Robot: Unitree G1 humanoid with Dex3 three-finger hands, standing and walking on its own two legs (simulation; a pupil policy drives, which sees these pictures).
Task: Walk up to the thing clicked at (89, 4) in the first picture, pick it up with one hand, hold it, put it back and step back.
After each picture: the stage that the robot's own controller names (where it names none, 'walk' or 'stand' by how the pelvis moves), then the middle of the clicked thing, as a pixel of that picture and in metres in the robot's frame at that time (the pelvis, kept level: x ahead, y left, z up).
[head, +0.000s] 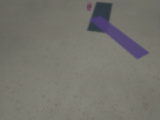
stand; (89, 6) +2.38 -0.12 -0.72
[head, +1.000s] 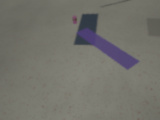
walk; (74, 19) +2.23 +0.24 -0.70
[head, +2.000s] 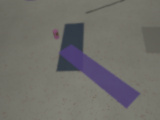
walk; (56, 34) +1.64 +0.45 -0.72
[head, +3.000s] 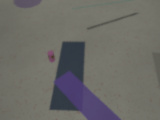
walk; (51, 56) +1.19 +0.40 -0.71
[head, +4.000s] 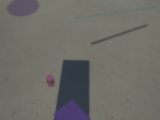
walk; (50, 81) +0.84 +0.32 -0.69
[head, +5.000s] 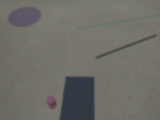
walk; (51, 102) +0.65 +0.30 -0.69
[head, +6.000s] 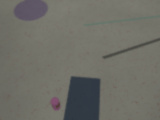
walk; (55, 104) +0.59 +0.26 -0.71
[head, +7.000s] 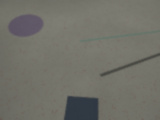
stand; out of the picture +0.47 +0.25 -0.71
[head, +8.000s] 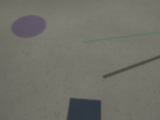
stand; out of the picture +0.45 +0.24 -0.72
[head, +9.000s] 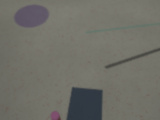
stand; (55, 118) +0.49 +0.24 -0.71
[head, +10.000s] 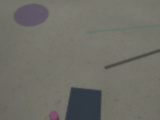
stand; (54, 118) +0.49 +0.23 -0.71
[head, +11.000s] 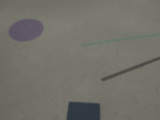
stand; out of the picture +0.43 +0.24 -0.72
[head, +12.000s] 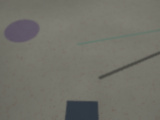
stand; out of the picture +0.44 +0.26 -0.72
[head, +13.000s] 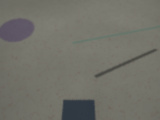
stand; out of the picture +0.43 +0.27 -0.72
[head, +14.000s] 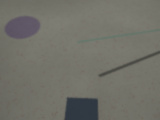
stand; out of the picture +0.46 +0.24 -0.72
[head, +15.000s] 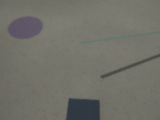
stand; out of the picture +0.46 +0.23 -0.72
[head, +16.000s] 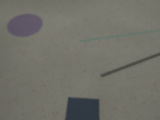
stand; out of the picture +0.44 +0.24 -0.72
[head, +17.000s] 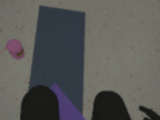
go down; (16, 50) +0.51 +0.31 -0.37
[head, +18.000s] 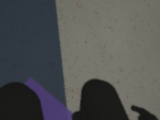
go down; out of the picture +0.48 +0.37 -0.29
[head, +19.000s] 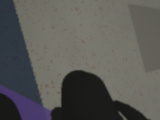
close in; out of the picture +0.44 +0.41 -0.23
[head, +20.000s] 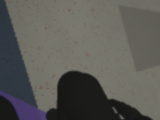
close; out of the picture +0.43 +0.40 -0.23
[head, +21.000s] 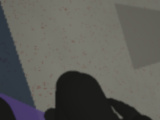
lift; out of the picture +0.42 +0.40 -0.22
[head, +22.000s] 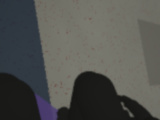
close; out of the picture +0.36 +0.46 -0.27
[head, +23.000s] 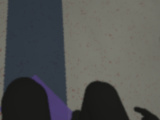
go down; out of the picture +0.43 +0.48 -0.35
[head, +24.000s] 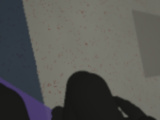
close in; out of the picture +0.38 +0.57 -0.28
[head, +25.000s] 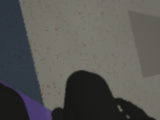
approach; out of the picture +0.38 +0.61 -0.26
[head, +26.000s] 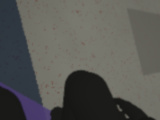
lift; out of the picture +0.39 +0.64 -0.26
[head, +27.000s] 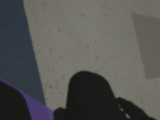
lift; out of the picture +0.40 +0.66 -0.26
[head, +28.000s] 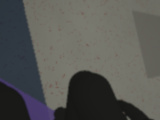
lift; out of the picture +0.40 +0.68 -0.26
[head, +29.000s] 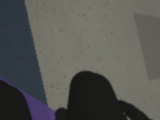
lift; out of the picture +0.41 +0.69 -0.26
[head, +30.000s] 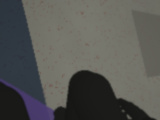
lift; out of the picture +0.41 +0.70 -0.26
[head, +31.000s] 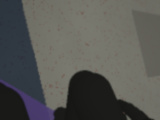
lift; out of the picture +0.41 +0.71 -0.26
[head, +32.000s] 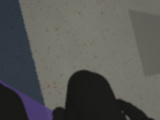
lift; out of the picture +0.41 +0.72 -0.26
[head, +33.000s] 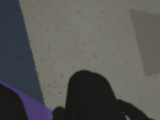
lift; out of the picture +0.41 +0.73 -0.26
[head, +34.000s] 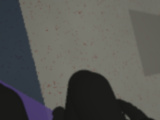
lift; out of the picture +0.42 +0.74 -0.26
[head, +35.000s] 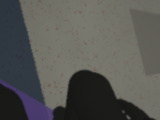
lift; out of the picture +0.42 +0.75 -0.26
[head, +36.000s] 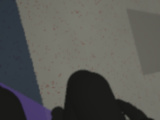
lift; out of the picture +0.42 +0.75 -0.26
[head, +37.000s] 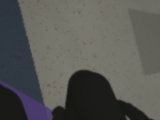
lift; out of the picture +0.42 +0.75 -0.26
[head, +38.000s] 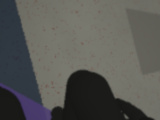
lift; out of the picture +0.42 +0.76 -0.26
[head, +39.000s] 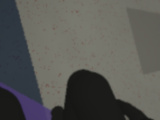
lift; out of the picture +0.42 +0.77 -0.26
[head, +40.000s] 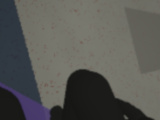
lift; out of the picture +0.42 +0.78 -0.26
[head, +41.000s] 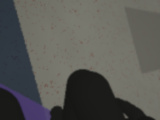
lift; out of the picture +0.42 +0.79 -0.26
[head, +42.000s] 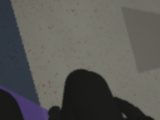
lift; out of the picture +0.42 +0.80 -0.26
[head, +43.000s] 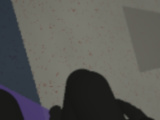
lift; out of the picture +0.42 +0.80 -0.26
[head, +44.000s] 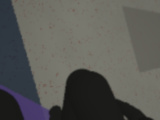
lift; out of the picture +0.42 +0.80 -0.26
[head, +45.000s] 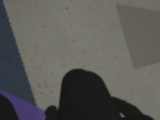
lift; out of the picture +0.42 +0.81 -0.26
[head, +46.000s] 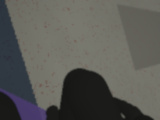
lift; out of the picture +0.42 +0.82 -0.26
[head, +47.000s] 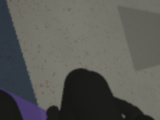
lift; out of the picture +0.42 +0.83 -0.26
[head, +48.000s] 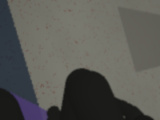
lift; out of the picture +0.42 +0.84 -0.25
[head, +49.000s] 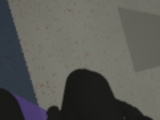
stand; out of the picture +0.42 +0.85 -0.25
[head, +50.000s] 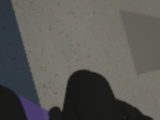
stand; out of the picture +0.42 +0.85 -0.26
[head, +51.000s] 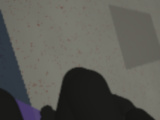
stand; out of the picture +0.41 +0.86 -0.25
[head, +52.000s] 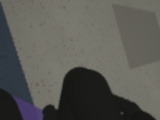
stand; out of the picture +0.42 +0.86 -0.25
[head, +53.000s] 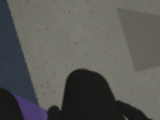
stand; out of the picture +0.42 +0.87 -0.26
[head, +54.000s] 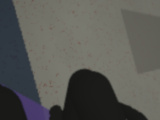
stand; out of the picture +0.43 +0.87 -0.26
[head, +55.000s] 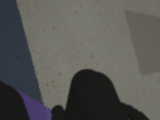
stand; out of the picture +0.43 +0.88 -0.26
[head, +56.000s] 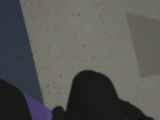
stand; out of the picture +0.44 +0.89 -0.26
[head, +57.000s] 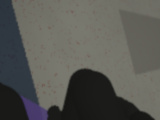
stand; out of the picture +0.43 +0.90 -0.26
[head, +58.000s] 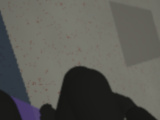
withdraw; out of the picture +0.42 +0.91 -0.25
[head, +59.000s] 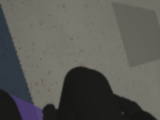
stand; out of the picture +0.42 +0.92 -0.25
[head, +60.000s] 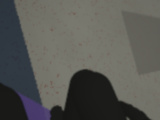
stand; out of the picture +0.44 +0.92 -0.26
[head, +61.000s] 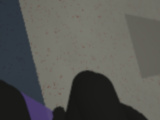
stand; out of the picture +0.45 +0.92 -0.26
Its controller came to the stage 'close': yes
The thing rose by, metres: 0.01
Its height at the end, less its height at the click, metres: -0.02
